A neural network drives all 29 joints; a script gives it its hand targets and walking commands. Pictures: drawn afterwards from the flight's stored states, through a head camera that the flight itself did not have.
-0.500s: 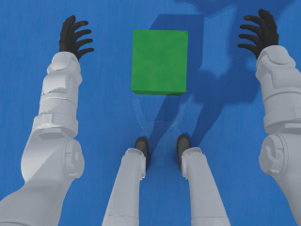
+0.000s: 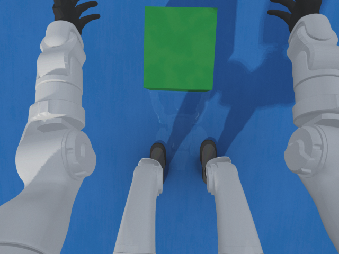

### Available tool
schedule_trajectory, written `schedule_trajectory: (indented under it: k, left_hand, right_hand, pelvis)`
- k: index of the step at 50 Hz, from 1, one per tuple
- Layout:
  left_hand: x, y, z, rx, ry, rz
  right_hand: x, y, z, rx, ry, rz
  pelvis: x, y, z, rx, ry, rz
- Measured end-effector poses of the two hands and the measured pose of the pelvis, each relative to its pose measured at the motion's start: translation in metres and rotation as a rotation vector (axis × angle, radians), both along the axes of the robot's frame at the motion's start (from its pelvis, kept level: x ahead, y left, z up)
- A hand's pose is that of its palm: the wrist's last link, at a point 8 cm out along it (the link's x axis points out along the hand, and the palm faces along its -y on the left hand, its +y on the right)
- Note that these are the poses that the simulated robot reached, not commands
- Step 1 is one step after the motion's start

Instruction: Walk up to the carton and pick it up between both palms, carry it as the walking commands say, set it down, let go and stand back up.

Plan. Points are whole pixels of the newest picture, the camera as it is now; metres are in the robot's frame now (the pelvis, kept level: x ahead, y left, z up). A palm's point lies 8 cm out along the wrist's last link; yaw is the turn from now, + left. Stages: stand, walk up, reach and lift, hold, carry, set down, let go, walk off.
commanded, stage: reach and lift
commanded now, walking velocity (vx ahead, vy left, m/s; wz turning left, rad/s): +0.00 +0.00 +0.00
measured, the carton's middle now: (179, 55) +0.56 +0.00 -0.55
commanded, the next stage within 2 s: none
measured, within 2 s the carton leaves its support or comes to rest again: neither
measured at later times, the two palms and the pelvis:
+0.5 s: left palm (109, 46) +0.54 +0.19 -0.30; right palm (259, 44) +0.53 -0.21 -0.31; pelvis -0.05 +0.00 -0.15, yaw +0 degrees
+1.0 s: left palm (121, 58) +0.53 +0.20 -0.43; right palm (241, 55) +0.53 -0.20 -0.43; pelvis -0.05 +0.00 -0.27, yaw +0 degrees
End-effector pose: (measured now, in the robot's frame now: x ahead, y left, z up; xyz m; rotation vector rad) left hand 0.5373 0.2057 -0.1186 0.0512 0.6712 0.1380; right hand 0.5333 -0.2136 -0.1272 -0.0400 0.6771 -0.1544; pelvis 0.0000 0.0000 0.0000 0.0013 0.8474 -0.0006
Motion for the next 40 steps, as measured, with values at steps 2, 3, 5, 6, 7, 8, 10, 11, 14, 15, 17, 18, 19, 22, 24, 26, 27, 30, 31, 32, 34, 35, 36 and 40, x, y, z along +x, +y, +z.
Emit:
schedule_trajectory:
  k: [2, 3, 5, 6, 7, 8, 10, 11, 14, 15, 17, 18, 19, 22, 24, 26, 27, 30, 31, 32, 34, 35, 36, 40]
  left_hand:
    - [0.000, -0.002, -0.012, 0.004, 0.005, -0.003]
    - [0.000, -0.003, -0.018, 0.004, 0.004, -0.001]
    - [0.002, -0.005, -0.031, 0.000, -0.001, 0.000]
    - [0.002, -0.005, -0.039, 0.000, 0.001, -0.001]
    - [0.003, -0.005, -0.047, 0.002, 0.007, -0.001]
    - [0.002, -0.005, -0.055, 0.000, 0.011, 0.003]
    - [0.003, -0.004, -0.069, 0.004, 0.010, 0.008]
    - [0.003, -0.004, -0.076, 0.006, 0.006, 0.011]
    - [0.003, -0.002, -0.098, 0.012, 0.002, 0.014]
    - [0.003, -0.001, -0.105, 0.011, 0.000, 0.017]
    - [0.005, -0.002, -0.119, 0.012, -0.017, 0.013]
    - [0.005, -0.003, -0.127, 0.013, -0.016, 0.011]
    - [0.005, -0.004, -0.136, 0.013, -0.015, 0.010]
    - [0.005, -0.007, -0.161, 0.014, -0.029, 0.005]
    - [0.003, -0.012, -0.177, 0.007, -0.023, -0.005]
    - [0.001, -0.016, -0.190, 0.006, -0.011, -0.009]
    - [0.000, -0.017, -0.196, 0.007, -0.004, -0.008]
    - [-0.002, -0.017, -0.212, 0.006, 0.019, 0.002]
    - [-0.002, -0.016, -0.216, 0.007, 0.021, 0.005]
    - [-0.003, -0.015, -0.221, 0.006, 0.027, 0.009]
    - [-0.004, -0.013, -0.230, 0.000, 0.038, 0.016]
    - [-0.004, -0.013, -0.234, -0.004, 0.037, 0.017]
    - [-0.004, -0.012, -0.239, -0.005, 0.040, 0.019]
    - [-0.005, -0.009, -0.256, -0.001, 0.039, 0.018]
  right_hand:
    - [0.001, -0.001, -0.012, 0.007, 0.002, -0.007]
    - [0.001, -0.001, -0.018, 0.006, 0.000, -0.006]
    - [0.004, -0.001, -0.031, 0.002, -0.004, -0.005]
    - [0.005, 0.000, -0.038, 0.000, -0.003, -0.006]
    - [0.005, 0.000, -0.045, -0.003, 0.000, -0.006]
    - [0.006, 0.000, -0.053, -0.005, 0.001, -0.006]
    - [0.007, 0.001, -0.067, -0.006, -0.001, -0.006]
    - [0.008, 0.002, -0.074, -0.005, -0.002, -0.004]
    - [0.008, 0.004, -0.095, -0.009, -0.011, -0.008]
    - [0.008, 0.004, -0.102, -0.013, -0.014, -0.008]
    - [0.008, 0.004, -0.115, -0.021, -0.024, -0.008]
    - [0.007, 0.003, -0.124, -0.022, -0.021, -0.011]
    - [0.007, 0.003, -0.132, -0.020, -0.019, -0.015]
    - [0.003, 0.002, -0.158, -0.020, -0.028, -0.018]
    - [-0.001, 0.004, -0.175, -0.019, -0.011, -0.016]
    - [-0.004, 0.005, -0.188, -0.020, -0.002, -0.014]
    - [-0.004, 0.006, -0.193, -0.021, 0.000, -0.014]
    - [-0.004, 0.008, -0.205, -0.019, 0.007, -0.013]
    - [-0.003, 0.008, -0.208, -0.019, 0.009, -0.012]
    - [-0.003, 0.009, -0.212, -0.018, 0.015, -0.012]
    - [-0.003, 0.009, -0.221, -0.017, 0.027, -0.015]
    - [-0.002, 0.010, -0.225, -0.018, 0.027, -0.013]
    - [-0.002, 0.010, -0.230, -0.018, 0.032, -0.013]
    - [-0.002, 0.013, -0.249, -0.006, 0.031, -0.013]
  pelvis:
    - [-0.003, 0.000, -0.010, 0.000, 0.009, 0.001]
    - [-0.005, 0.000, -0.016, 0.000, 0.012, 0.000]
    - [-0.009, -0.001, -0.030, 0.001, 0.015, -0.004]
    - [-0.011, -0.001, -0.037, 0.002, 0.016, -0.004]
    - [-0.013, -0.001, -0.044, 0.002, 0.016, -0.004]
    - [-0.014, -0.001, -0.051, 0.003, 0.016, -0.004]
    - [-0.018, -0.001, -0.065, 0.005, 0.006, -0.003]
    - [-0.020, -0.001, -0.071, 0.006, -0.002, -0.003]
    - [-0.027, -0.001, -0.088, 0.006, -0.049, 0.000]
    - [-0.030, -0.002, -0.092, 0.005, -0.074, 0.000]
    - [-0.037, -0.002, -0.101, 0.003, -0.135, 0.002]
    - [-0.039, -0.002, -0.107, 0.000, -0.160, 0.005]
    - [-0.042, -0.002, -0.112, -0.003, -0.188, 0.007]
    - [-0.050, -0.001, -0.129, -0.009, -0.254, 0.008]
    - [-0.052, -0.001, -0.145, -0.012, -0.243, 0.010]
    - [-0.053, 0.000, -0.160, -0.013, -0.245, 0.009]
    - [-0.054, 0.000, -0.167, -0.011, -0.248, 0.007]
    - [-0.057, 0.000, -0.184, -0.006, -0.257, 0.001]
    - [-0.058, 0.000, -0.189, -0.004, -0.260, 0.000]
    - [-0.059, 0.000, -0.194, -0.002, -0.262, 0.000]
    - [-0.060, 0.000, -0.204, 0.000, -0.268, 0.001]
    - [-0.060, 0.000, -0.208, 0.000, -0.270, 0.002]
    - [-0.060, 0.000, -0.213, -0.001, -0.272, 0.003]
    - [-0.060, 0.000, -0.229, -0.005, -0.274, 0.008]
